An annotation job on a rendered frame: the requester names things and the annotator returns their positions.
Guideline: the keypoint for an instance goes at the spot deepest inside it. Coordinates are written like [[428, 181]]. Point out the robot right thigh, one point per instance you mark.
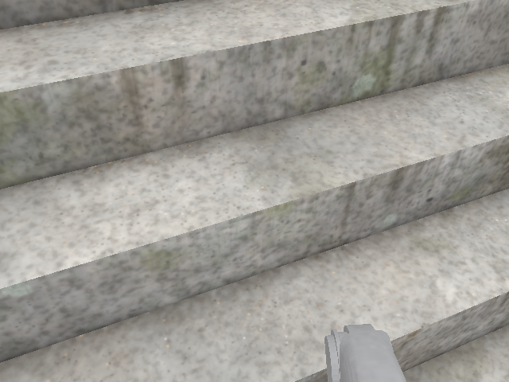
[[360, 354]]

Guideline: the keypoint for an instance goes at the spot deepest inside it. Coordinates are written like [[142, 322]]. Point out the robot right shin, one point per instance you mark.
[[385, 334]]

